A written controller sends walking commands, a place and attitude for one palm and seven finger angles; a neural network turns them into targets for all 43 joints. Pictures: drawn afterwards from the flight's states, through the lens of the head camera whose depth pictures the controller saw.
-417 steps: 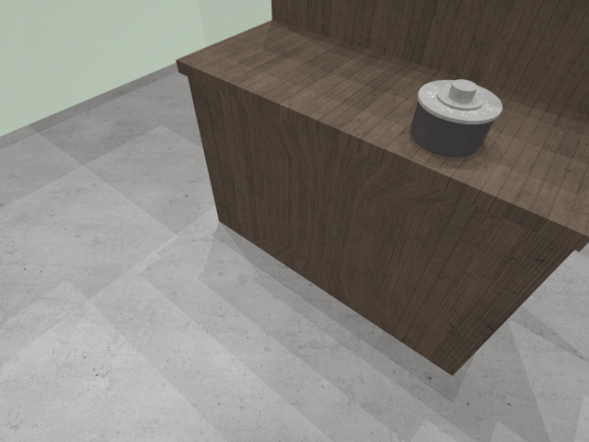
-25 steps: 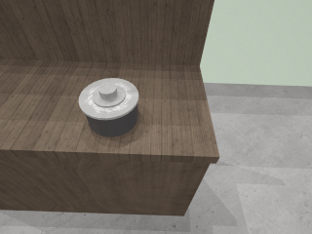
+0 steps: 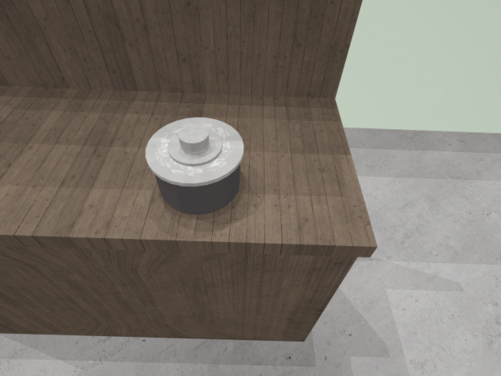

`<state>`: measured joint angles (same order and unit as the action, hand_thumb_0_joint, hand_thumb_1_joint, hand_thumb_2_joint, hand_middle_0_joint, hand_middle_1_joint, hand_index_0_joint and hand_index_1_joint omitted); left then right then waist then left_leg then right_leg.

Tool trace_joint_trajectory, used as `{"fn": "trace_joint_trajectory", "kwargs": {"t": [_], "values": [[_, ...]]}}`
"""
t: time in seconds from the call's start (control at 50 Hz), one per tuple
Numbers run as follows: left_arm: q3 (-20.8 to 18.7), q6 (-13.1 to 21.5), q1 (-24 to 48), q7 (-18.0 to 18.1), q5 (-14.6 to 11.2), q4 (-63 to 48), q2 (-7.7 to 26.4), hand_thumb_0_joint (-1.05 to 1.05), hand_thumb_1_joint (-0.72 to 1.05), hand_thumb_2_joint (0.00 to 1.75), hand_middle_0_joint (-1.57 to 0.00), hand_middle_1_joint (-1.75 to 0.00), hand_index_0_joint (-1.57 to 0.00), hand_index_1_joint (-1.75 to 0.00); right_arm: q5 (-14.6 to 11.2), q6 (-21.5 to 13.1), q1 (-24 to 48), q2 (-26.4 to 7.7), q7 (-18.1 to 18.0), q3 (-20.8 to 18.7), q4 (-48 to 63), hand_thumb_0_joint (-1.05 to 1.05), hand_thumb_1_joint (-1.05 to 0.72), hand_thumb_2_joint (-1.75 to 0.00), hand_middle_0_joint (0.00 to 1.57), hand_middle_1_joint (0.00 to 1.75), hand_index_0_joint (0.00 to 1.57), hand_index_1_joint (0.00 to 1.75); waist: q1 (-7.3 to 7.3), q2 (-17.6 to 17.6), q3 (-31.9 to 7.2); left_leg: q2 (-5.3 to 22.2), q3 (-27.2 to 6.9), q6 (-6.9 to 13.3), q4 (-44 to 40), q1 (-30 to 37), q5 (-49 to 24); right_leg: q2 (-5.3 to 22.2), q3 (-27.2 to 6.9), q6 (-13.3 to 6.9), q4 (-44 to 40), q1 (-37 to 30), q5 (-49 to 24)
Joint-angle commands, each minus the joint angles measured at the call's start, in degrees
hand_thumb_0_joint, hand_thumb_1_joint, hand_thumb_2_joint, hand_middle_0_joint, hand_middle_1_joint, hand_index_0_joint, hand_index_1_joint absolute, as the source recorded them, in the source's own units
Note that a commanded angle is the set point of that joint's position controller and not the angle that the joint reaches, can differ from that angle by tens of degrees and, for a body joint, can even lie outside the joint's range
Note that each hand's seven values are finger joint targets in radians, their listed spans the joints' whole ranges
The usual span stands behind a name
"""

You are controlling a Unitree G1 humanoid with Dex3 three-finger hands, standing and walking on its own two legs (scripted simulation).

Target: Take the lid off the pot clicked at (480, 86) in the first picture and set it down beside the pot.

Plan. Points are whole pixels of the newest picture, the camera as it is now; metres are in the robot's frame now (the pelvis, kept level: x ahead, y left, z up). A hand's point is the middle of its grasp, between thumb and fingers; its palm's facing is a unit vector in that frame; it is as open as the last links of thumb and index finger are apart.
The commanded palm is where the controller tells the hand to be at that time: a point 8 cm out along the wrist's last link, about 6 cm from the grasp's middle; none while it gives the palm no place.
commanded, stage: look again from close up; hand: left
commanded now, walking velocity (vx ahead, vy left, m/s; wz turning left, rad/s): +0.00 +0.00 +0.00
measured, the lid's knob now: (194, 137) +0.47 +0.13 +0.12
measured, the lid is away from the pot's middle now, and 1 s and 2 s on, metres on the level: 0.00 0.00 0.00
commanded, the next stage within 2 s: lift the closed hand beside the body in 0.58 s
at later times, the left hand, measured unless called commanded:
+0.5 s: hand out of the picture +0.00 +0.19 -0.18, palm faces +0.02 -0.98 -0.19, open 7.4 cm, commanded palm none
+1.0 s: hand out of the picture +0.12 +0.19 -0.03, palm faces +0.16 -0.96 -0.25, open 5.4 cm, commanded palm +0.08 +0.25 +0.00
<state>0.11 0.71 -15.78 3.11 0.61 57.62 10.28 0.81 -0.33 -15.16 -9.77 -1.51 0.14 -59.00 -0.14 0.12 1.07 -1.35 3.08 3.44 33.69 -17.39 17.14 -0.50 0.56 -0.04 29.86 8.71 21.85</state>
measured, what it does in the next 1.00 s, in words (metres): stands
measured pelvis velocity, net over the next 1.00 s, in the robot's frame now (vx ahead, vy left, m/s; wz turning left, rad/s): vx -0.02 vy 0.00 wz -0.01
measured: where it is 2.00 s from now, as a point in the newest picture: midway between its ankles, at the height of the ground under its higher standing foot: outside the picture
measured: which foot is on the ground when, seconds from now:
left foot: down 0.00-1.00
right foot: down 0.00-1.00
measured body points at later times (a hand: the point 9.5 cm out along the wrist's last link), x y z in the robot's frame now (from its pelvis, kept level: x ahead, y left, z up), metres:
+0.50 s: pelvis +0.00 +0.02 +0.00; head +0.04 +0.03 +0.45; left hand +0.00 +0.24 -0.16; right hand +0.05 -0.22 -0.14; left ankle +0.01 +0.08 -0.73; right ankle -0.07 -0.12 -0.73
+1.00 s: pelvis -0.02 +0.00 +0.01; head -0.05 -0.01 +0.46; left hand +0.11 +0.23 -0.02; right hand +0.16 -0.22 -0.07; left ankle +0.01 +0.08 -0.73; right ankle -0.07 -0.12 -0.73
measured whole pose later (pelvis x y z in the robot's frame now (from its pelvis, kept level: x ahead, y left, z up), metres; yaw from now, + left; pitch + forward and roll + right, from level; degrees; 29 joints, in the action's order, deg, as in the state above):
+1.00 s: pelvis -0.02 +0.00 +0.01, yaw +0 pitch -1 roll +0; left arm -2.2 0.1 -31.1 3.9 -0.7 6.8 10.1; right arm -1.0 -6.9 -10.5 -10.1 0.5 -0.3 -36.4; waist 0.1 1.2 -2.8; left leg -2.2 3.7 3.1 25.5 -13.8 10.9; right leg 0.5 1.0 0.1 26.1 7.4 17.8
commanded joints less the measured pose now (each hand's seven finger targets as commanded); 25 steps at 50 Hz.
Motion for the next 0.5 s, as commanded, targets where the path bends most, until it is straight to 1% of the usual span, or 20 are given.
{"fn": "trace_joint_trajectory", "kwargs": {"t": [0.0, 0.02, 0.04, 0.06, 0.12, 0.14, 0.16, 0.18, 0.22, 0.24, 0.28, 0.32, 0.34, 0.42, 0.44, 0.46, 0.48], "values": [[-0.7, -0.2, -5.0, 0.0, 0.3, -2.2, 5.2, 0.00, 0.90, 0.90, -0.20, -0.30, -0.20, -0.30, 0.0, -1.4, -1.3, -6.7, -0.1, -1.0, 3.0, 0.00, -0.90, -0.90, 0.20, 0.30, 0.20, 0.30, 0.93, 1.3, 1.5, 7.9, -11.4, 0.8, -9.7, 3.0, -11.6, 3.6, -3.1, -2.4, -4.1, 4.4, -6.0], [-0.7, -0.2, -5.2, 0.0, 0.2, -2.1, 5.3, 0.00, 0.90, 0.90, -0.20, -0.30, -0.20, -0.30, -0.1, -1.4, -1.3, -6.7, -0.1, -0.9, 3.0, 0.00, -0.90, -0.90, 0.20, 0.30, 0.20, 0.30, 0.92, 1.1, 0.7, 7.9, -11.3, 0.9, -9.6, 3.8, -12.7, 3.7, -3.2, -2.3, -4.3, 4.0, -6.6], [-0.8, -0.3, -4.6, -0.2, 0.1, -2.4, 6.0, 0.00, 0.90, 0.90, -0.20, -0.30, -0.20, -0.30, -0.1, -1.5, -1.4, -6.9, -0.1, -0.9, 3.0, 0.00, -0.90, -0.90, 0.20, 0.30, 0.20, 0.30, 1.06, 1.8, 0.2, 8.0, -11.6, 0.9, -10.1, 4.1, -13.0, 3.6, -2.5, -2.2, -3.9, 3.6, -6.7], [-0.9, -0.4, -4.5, -0.1, 0.1, -2.5, 6.0, 0.00, 0.90, 0.90, -0.20, -0.30, -0.20, -0.30, -0.1, -1.5, -1.3, -7.2, -0.1, -1.0, 3.1, 0.00, -0.90, -0.90, 0.20, 0.30, 0.20, 0.30, 0.91, 2.0, -0.3, 8.2, -11.9, 1.0, -10.0, 4.4, -13.7, 3.5, -2.5, -2.1, -3.7, 3.5, -6.5], [-0.6, -0.3, -5.0, 0.0, 0.1, -2.1, 5.9, 0.00, 0.90, 0.90, -0.20, -0.30, -0.20, -0.30, -0.2, -1.7, -1.3, -7.0, -0.3, -1.0, 2.7, 0.00, -0.90, -0.90, 0.20, 0.30, 0.20, 0.30, 0.90, 1.3, -1.7, 8.2, -11.3, 0.9, -9.6, 7.2, -18.6, 4.2, -3.0, -1.8, -4.2, 3.2, -9.0], [-0.8, -0.4, -4.6, -0.1, 0.0, -2.2, 6.4, 0.00, 0.90, 0.90, -0.20, -0.30, -0.20, -0.30, -0.2, -1.7, -1.5, -7.1, -0.3, -1.0, 2.7, 0.00, -0.90, -0.90, 0.20, 0.30, 0.20, 0.30, 0.90, 1.4, -2.6, 8.3, -11.4, 1.0, -9.6, 8.2, -20.3, 4.1, -2.3, -1.7, -3.8, 2.6, -9.7], [-0.8, -0.4, -4.8, -0.1, 0.0, -2.2, 6.2, 0.00, 0.90, 0.90, -0.20, -0.30, -0.20, -0.30, -0.3, -1.7, -1.2, -7.5, -0.4, -1.1, 2.7, 0.00, -0.90, -0.90, 0.20, 0.30, 0.20, 0.30, 0.91, 1.7, -2.7, 8.4, -11.2, 1.0, -9.2, 8.6, -21.5, 4.3, -2.4, -1.5, -3.9, 2.9, -9.9], [-0.7, -0.3, -4.9, 0.0, 0.0, -1.9, 6.3, 0.00, 0.90, 0.90, -0.20, -0.30, -0.20, -0.30, -0.3, -1.7, -1.1, -7.3, -0.4, -1.1, 2.6, 0.00, -0.90, -0.90, 0.20, 0.30, 0.20, 0.30, 0.84, 1.2, -2.6, 8.2, -10.9, 0.9, -8.8, 9.0, -22.9, 4.6, -2.8, -1.4, -4.3, 2.8, -11.0], [-0.6, -0.3, -5.0, 0.0, 0.0, -1.7, 6.3, 0.00, 0.90, 0.90, -0.20, -0.30, -0.20, -0.30, -0.4, -1.7, -1.2, -7.1, -0.4, -1.1, 2.3, 0.00, -0.90, -0.90, 0.20, 0.30, 0.20, 0.30, 0.59, 0.9, -2.3, 7.9, -10.0, 0.6, -8.6, 9.7, -23.4, 5.0, -3.3, -1.5, -4.8, 2.8, -12.4], [-0.7, -0.3, -4.7, -0.1, -0.1, -1.7, 6.7, 0.00, 0.90, 0.90, -0.20, -0.30, -0.20, -0.30, -0.4, -1.7, -1.2, -7.1, -0.4, -1.0, 2.2, 0.00, -0.90, -0.90, 0.20, 0.30, 0.20, 0.30, 0.74, 0.5, -2.4, 7.9, -10.2, 0.6, -8.7, 9.5, -23.1, 5.0, -2.9, -1.4, -4.9, 2.2, -12.5], [-0.6, -0.5, -4.7, 0.0, 0.1, -1.5, 6.5, 0.00, 0.90, 0.90, -0.20, -0.30, -0.20, -0.30, -0.5, -1.6, -0.9, -7.2, -0.5, -1.1, 2.0, 0.00, -0.90, -0.90, 0.20, 0.30, 0.20, 0.30, 0.53, 0.7, -1.3, 7.7, -10.0, 0.5, -8.9, 9.3, -23.0, 5.2, -3.0, -1.3, -5.1, 2.7, -12.5], [-0.5, -0.3, -5.3, 0.0, 0.1, -1.0, 6.3, 0.00, 0.90, 0.90, -0.20, -0.30, -0.20, -0.30, -0.6, -1.7, -0.8, -6.9, -0.5, -1.1, 1.8, 0.00, -0.90, -0.90, 0.20, 0.30, 0.20, 0.30, 0.55, 0.1, -1.5, 7.6, -9.5, 0.5, -8.7, 10.1, -23.4, 5.5, -3.4, -1.3, -5.6, 2.5, -13.4], [-0.6, -0.4, -5.3, -0.1, 0.0, -1.1, 6.7, 0.00, 0.90, 0.90, -0.20, -0.30, -0.20, -0.30, -0.6, -1.6, -0.6, -7.0, -0.4, -1.0, 1.7, 0.00, -0.90, -0.90, 0.20, 0.30, 0.20, 0.30, 0.74, -0.4, -1.2, 7.5, -9.6, 0.5, -8.7, 9.6, -22.4, 5.6, -3.1, -1.3, -6.0, 2.0, -13.6], [-0.4, -0.4, -5.3, 0.0, 0.1, -0.4, 6.3, 0.00, 0.90, 0.90, -0.20, -0.30, -0.20, -0.30, -0.6, -1.5, -0.1, -6.7, -0.4, -1.0, 1.3, 0.00, -0.90, -0.90, 0.20, 0.30, 0.20, 0.30, 0.44, -0.1, 0.4, 7.1, -9.4, 0.3, -9.8, 9.1, -19.0, 5.9, -3.6, -1.3, -6.5, 2.9, -12.6], [-0.5, -0.4, -5.7, -0.1, 0.1, -0.6, 6.6, 0.00, 0.90, 0.90, -0.20, -0.30, -0.20, -0.30, -0.6, -1.5, 0.0, -6.8, -0.3, -1.1, 1.4, 0.00, -0.90, -0.90, 0.20, 0.30, 0.20, 0.30, 0.78, -0.5, 0.0, 7.2, -9.5, 0.5, -9.7, 9.1, -18.3, 5.8, -3.3, -1.3, -6.9, 2.2, -12.4], [-0.5, -0.4, -5.6, -0.1, 0.1, -0.4, 6.4, 0.00, 0.90, 0.90, -0.20, -0.30, -0.20, -0.30, -0.7, -1.4, 0.4, -7.0, -0.3, -1.1, 1.4, 0.00, -0.90, -0.90, 0.20, 0.30, 0.20, 0.30, 0.63, -0.3, 1.0, 7.0, -9.5, 0.4, -9.8, 8.4, -16.9, 6.0, -3.5, -1.2, -7.2, 2.7, -11.9], [-0.4, -0.4, -5.8, -0.1, 0.2, -0.3, 6.4, 0.00, 0.90, 0.90, -0.20, -0.30, -0.20, -0.30, -0.6, -1.4, 0.4, -6.8, -0.3, -1.1, 1.3, 0.00, -0.90, -0.90, 0.20, 0.30, 0.20, 0.30, 0.56, -0.7, 0.9, 7.0, -9.4, 0.3, -10.0, 8.7, -16.7, 6.1, -3.6, -1.3, -7.2, 2.8, -12.1]]}}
